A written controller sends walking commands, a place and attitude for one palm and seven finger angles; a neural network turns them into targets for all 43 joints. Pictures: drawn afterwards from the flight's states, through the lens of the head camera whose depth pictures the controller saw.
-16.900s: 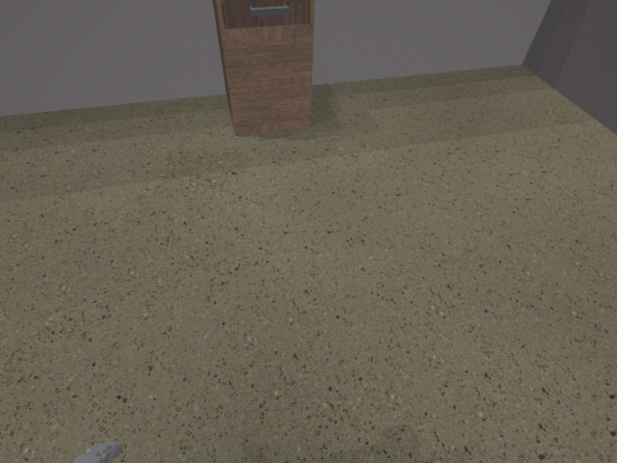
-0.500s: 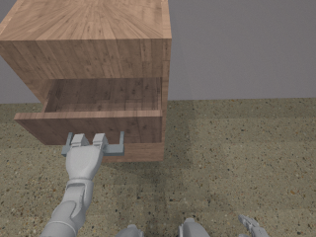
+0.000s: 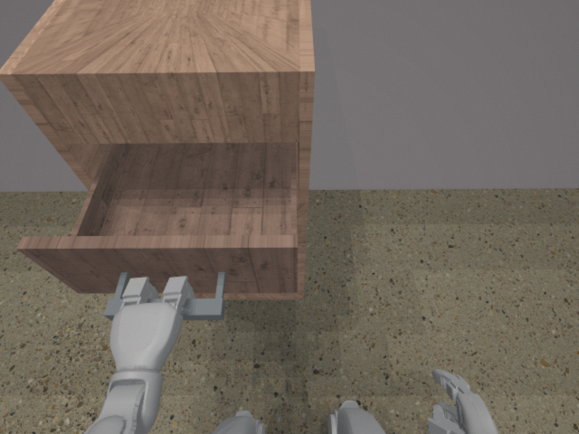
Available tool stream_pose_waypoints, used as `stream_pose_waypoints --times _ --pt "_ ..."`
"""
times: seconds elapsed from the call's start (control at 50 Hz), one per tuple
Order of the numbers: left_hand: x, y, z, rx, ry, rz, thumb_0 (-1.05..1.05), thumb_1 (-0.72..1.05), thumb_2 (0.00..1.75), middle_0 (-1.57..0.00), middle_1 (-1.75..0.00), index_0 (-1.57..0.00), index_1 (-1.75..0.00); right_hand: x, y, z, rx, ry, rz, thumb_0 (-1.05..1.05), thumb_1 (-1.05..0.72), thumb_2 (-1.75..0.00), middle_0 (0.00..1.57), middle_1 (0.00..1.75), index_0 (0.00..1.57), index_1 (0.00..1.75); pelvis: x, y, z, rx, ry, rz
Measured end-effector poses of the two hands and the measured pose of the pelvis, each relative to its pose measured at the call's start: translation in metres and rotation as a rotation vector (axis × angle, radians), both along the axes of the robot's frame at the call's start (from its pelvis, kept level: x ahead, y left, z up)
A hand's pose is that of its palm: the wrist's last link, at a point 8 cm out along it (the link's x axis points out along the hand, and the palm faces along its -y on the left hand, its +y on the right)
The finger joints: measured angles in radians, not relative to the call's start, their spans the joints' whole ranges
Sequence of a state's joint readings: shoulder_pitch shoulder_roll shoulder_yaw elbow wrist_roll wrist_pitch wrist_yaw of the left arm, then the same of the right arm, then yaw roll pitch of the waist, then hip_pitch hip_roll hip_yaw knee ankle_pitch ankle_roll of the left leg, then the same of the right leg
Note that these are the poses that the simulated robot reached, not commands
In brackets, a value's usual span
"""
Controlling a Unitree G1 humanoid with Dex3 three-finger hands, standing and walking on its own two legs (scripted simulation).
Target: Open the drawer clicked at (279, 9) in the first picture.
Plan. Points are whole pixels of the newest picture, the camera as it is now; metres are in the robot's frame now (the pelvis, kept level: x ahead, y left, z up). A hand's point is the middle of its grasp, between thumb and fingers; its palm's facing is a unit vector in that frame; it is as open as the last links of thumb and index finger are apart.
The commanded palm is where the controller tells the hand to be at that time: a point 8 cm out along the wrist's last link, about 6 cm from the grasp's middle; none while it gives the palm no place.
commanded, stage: pull the drawer open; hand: left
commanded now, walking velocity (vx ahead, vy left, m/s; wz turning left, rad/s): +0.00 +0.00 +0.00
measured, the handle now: (169, 294) +0.32 +0.20 -0.04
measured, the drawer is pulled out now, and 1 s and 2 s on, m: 0.20 0.30 0.30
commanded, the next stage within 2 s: open the thumb to release the handle in 1.02 s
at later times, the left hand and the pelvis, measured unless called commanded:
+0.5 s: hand (155, 382) +0.20 +0.20 -0.06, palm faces -0.06 -0.11 -0.99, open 6.0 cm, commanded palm +0.16 +0.21 -0.01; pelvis +0.00 -0.01 -0.01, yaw +0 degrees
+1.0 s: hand (148, 417) +0.16 +0.20 -0.06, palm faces -0.11 -0.12 -0.99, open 6.2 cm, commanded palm +0.10 +0.21 -0.01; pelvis +0.00 -0.02 -0.02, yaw +1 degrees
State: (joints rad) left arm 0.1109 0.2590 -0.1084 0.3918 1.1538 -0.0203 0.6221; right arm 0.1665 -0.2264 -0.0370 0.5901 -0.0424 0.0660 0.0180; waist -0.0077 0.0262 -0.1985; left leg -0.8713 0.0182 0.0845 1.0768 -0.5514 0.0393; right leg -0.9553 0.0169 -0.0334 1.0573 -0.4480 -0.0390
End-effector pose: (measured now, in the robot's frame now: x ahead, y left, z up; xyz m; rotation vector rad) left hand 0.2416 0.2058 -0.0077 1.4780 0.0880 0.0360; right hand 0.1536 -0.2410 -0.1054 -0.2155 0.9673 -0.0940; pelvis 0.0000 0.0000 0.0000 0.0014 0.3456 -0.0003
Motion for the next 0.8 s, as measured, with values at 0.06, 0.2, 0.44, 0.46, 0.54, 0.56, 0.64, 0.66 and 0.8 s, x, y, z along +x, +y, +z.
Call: stream_pose_waypoints --times 0.06,0.2,0.44,0.46,0.54,0.56,0.64,0.66,0.8 --pt "-0.006 0.0 0.0 0.0 0.003 0.002 0.02 0.67 0.79 -0.28 -1.35 -0.39 -1.32 0.004 0.0 0.0 0.004 -0.011 0.008 0.01 -0.9 -0.89 0.2 0.3 0.2 0.3 0.0 -0.001 -0.001 0.001 -0.001 0.0" --pt "-0.021 -0.001 0.002 -0.004 0.018 0.011 0.02 0.66 0.77 -0.28 -1.35 -0.4 -1.32 0.013 0.002 0.001 0.017 -0.043 0.019 0.01 -0.9 -0.89 0.2 0.3 0.2 0.3 0.001 -0.004 -0.002 0.005 -0.001 -0.004" --pt "-0.053 -0.002 0.003 -0.017 0.029 0.018 0.03 0.66 0.76 -0.28 -1.35 -0.4 -1.32 0.026 0.003 -0.003 0.017 -0.07 0.064 0.01 -0.9 -0.89 0.2 0.3 0.2 0.3 0.003 -0.009 -0.009 0.01 0.008 -0.001" --pt "-0.055 -0.002 0.003 -0.016 0.03 0.019 0.03 0.66 0.76 -0.29 -1.35 -0.4 -1.32 0.028 0.003 -0.004 0.018 -0.073 0.068 0.01 -0.9 -0.89 0.2 0.3 0.2 0.3 0.004 -0.009 -0.009 0.011 0.009 0.0" --pt "-0.063 -0.003 0.003 -0.014 0.037 0.021 0.03 0.66 0.75 -0.29 -1.35 -0.4 -1.32 0.033 0.004 -0.007 0.024 -0.087 0.083 0.01 -0.9 -0.89 0.2 0.3 0.2 0.3 0.003 -0.011 -0.012 0.014 0.012 0.001" --pt "-0.065 -0.003 0.004 -0.013 0.039 0.021 0.03 0.66 0.75 -0.29 -1.35 -0.4 -1.32 0.034 0.005 -0.007 0.026 -0.091 0.087 0.01 -0.9 -0.89 0.2 0.3 0.2 0.3 0.003 -0.012 -0.013 0.015 0.012 0.001" --pt "-0.072 -0.004 0.004 -0.011 0.049 0.025 0.03 0.65 0.75 -0.3 -1.35 -0.4 -1.33 0.039 0.007 -0.009 0.035 -0.106 0.1 0.01 -0.9 -0.89 0.2 0.3 0.2 0.3 0.002 -0.014 -0.015 0.018 0.014 0.002" --pt "-0.074 -0.004 0.005 -0.011 0.052 0.027 0.03 0.65 0.75 -0.3 -1.35 -0.4 -1.33 0.04 0.007 -0.009 0.037 -0.11 0.104 0.01 -0.9 -0.89 0.2 0.3 0.2 0.3 0.002 -0.015 -0.016 0.019 0.015 0.003" --pt "-0.086 -0.004 0.006 -0.02 0.067 0.033 0.03 0.65 0.73 -0.3 -1.35 -0.4 -1.33 0.045 0.007 -0.011 0.044 -0.128 0.117 0.01 -0.9 -0.89 0.2 0.3 0.2 0.3 0.002 -0.019 -0.019 0.026 0.022 0.001"
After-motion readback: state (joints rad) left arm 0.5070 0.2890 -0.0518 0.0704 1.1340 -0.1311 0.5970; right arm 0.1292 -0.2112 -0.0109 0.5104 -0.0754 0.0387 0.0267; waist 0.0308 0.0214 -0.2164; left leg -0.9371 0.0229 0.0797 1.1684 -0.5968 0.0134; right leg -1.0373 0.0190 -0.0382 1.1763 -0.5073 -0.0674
